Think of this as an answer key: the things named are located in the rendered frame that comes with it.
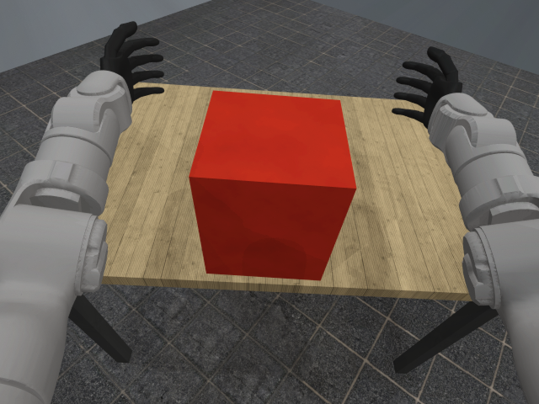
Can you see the robot left hand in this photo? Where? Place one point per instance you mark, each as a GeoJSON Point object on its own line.
{"type": "Point", "coordinates": [115, 59]}

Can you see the robot right forearm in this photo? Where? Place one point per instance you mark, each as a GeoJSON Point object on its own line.
{"type": "Point", "coordinates": [489, 168]}

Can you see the robot left forearm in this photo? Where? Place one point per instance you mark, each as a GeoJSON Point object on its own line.
{"type": "Point", "coordinates": [72, 165]}

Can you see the table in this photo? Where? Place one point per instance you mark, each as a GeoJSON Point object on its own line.
{"type": "Point", "coordinates": [402, 236]}

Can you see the right robot upper arm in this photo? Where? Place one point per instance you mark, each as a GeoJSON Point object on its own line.
{"type": "Point", "coordinates": [501, 270]}

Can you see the robot right hand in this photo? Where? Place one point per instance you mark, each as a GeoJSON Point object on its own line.
{"type": "Point", "coordinates": [443, 84]}

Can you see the left robot upper arm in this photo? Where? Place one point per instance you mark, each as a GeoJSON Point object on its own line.
{"type": "Point", "coordinates": [47, 258]}

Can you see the carton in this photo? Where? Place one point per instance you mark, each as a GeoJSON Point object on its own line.
{"type": "Point", "coordinates": [272, 181]}

